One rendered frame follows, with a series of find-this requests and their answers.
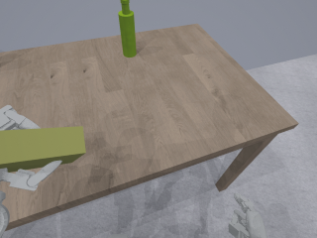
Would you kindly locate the left robot hand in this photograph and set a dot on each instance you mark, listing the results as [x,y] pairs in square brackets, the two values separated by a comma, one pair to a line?
[23,179]

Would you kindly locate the robot left forearm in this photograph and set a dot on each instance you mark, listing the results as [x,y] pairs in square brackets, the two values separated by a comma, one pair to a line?
[4,214]

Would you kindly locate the table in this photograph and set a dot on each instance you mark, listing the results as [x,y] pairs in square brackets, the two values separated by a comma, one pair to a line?
[180,101]

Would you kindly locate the right robot hand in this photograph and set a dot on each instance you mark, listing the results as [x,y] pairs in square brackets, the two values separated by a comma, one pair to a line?
[249,226]

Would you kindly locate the sponge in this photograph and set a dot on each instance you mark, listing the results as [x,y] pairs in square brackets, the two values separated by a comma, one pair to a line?
[27,149]

